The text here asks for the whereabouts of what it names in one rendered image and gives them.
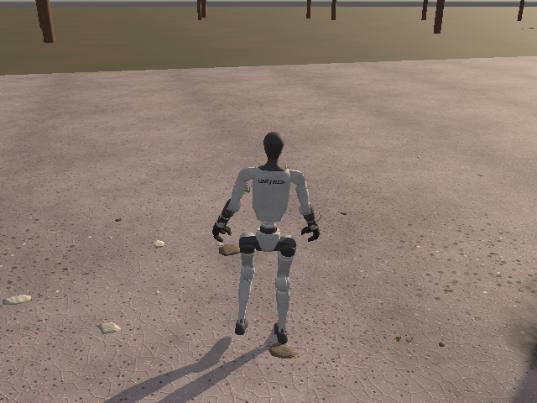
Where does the robot left upper arm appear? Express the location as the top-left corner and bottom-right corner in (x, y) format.
(227, 167), (255, 212)

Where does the right robot thigh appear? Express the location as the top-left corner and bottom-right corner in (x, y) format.
(275, 235), (296, 292)

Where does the right robot hand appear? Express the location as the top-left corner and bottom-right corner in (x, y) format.
(301, 226), (320, 242)

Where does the left robot hand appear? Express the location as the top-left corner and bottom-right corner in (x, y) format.
(212, 223), (232, 242)

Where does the robot left forearm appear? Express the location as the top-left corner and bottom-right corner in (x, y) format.
(216, 198), (235, 228)

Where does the robot left foot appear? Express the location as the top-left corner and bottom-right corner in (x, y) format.
(235, 318), (248, 335)

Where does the robot right forearm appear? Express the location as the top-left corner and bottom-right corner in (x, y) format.
(303, 203), (318, 230)

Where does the robot right upper arm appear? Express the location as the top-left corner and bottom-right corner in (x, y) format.
(289, 170), (312, 215)

